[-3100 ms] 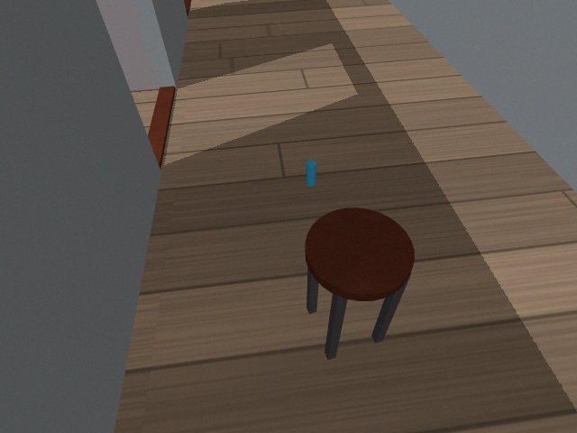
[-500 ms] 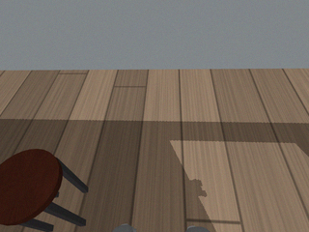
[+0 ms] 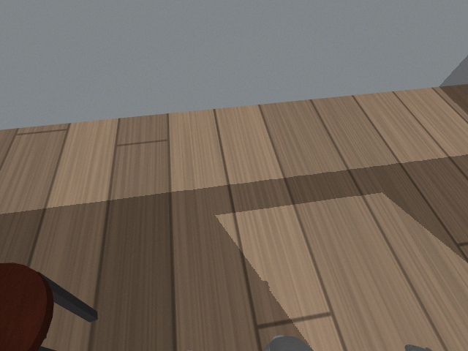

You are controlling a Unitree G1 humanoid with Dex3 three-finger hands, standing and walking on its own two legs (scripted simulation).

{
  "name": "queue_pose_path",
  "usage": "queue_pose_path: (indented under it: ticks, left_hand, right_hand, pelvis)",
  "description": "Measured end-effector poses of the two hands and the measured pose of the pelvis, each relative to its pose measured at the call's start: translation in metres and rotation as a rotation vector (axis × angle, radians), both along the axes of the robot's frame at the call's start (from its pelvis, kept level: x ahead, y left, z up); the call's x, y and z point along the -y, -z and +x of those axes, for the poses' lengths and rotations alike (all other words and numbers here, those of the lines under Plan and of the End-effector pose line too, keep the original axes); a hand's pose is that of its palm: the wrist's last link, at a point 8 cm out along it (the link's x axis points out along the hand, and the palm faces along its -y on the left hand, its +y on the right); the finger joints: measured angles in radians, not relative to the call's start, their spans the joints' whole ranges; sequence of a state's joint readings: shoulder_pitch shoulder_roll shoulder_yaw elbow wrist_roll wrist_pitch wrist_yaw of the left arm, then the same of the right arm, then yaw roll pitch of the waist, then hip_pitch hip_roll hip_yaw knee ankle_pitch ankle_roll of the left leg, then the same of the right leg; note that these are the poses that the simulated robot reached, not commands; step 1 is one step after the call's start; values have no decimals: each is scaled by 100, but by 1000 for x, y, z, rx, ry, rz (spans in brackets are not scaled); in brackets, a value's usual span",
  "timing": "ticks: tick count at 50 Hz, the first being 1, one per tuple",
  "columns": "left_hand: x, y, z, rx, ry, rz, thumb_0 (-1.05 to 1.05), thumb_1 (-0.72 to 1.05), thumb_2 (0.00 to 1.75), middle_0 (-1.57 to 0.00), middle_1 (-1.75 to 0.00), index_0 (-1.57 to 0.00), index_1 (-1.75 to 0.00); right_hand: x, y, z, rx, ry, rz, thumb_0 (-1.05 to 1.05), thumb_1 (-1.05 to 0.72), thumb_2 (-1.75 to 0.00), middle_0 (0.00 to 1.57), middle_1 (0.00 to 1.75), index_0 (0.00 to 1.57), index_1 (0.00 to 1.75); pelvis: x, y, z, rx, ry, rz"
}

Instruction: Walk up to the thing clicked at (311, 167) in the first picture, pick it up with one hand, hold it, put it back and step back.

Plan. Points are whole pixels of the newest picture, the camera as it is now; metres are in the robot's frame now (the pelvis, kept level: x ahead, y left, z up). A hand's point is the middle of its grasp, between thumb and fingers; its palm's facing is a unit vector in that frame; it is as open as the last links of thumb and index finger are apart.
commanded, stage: walk up
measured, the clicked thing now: out of the picture +0.17 +1.39 -0.68
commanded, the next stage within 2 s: stand in 0.98 s
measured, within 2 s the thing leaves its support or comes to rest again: neither
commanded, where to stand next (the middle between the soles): +0.08 -0.01 m, yaw -7 degrees
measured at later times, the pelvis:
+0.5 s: pelvis +0.00 +0.00 +0.01, yaw -6 degrees
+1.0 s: pelvis +0.02 +0.01 +0.02, yaw -9 degrees
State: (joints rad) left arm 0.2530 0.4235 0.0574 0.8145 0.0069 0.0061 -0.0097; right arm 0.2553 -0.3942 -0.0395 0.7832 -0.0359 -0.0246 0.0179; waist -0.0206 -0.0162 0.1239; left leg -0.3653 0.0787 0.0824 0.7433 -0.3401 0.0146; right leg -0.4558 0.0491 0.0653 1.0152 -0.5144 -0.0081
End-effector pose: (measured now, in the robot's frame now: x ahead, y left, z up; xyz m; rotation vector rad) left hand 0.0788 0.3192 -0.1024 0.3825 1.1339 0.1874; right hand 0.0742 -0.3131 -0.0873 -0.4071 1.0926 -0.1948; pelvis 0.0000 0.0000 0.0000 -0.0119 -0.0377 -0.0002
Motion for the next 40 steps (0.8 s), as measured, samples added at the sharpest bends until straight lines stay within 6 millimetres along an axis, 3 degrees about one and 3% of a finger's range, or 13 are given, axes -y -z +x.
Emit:
queue_pose_path:
  ticks: [5, 9, 14, 26, 40]
  left_hand:
    - [9, -3, 2, -4, 35, 35, 0, 90, 89, -20, -30, -20, -30]
    - [19, -6, 0, -1, 49, 49, 0, 90, 89, -20, -30, -20, -30]
    - [25, -5, 6, -5, 67, 33, 0, 90, 89, -20, -30, -20, -30]
    - [33, -7, 46, 16, 111, -29, 0, 90, 89, -20, -30, -20, -30]
    - [26, -12, 60, -41, 113, -14, 0, 90, 89, -20, -30, -20, -30]
  right_hand:
    - [25, 9, -20, -29, 44, -6, 1, -90, -90, 20, 30, 20, 30]
    - [31, 19, -28, -55, 95, 9, 1, -90, -90, 20, 30, 20, 30]
    - [22, 26, -30, -42, 119, 39, 1, -90, -90, 20, 30, 20, 30]
    - [-12, 22, -39, -65, 164, 107, 1, -90, -90, 20, 30, 20, 30]
    - [-6, 8, -23, -58, 225, 91, 1, -90, -90, 20, 30, 20, 30]
  pelvis:
    - [12, 5, 0, -1, 32, -22]
    - [17, 5, 0, 6, 54, -11]
    - [12, 5, -1, 9, 73, 6]
    - [-2, -10, 4, 3, 112, 15]
    - [-5, -21, 12, 6, 146, 18]
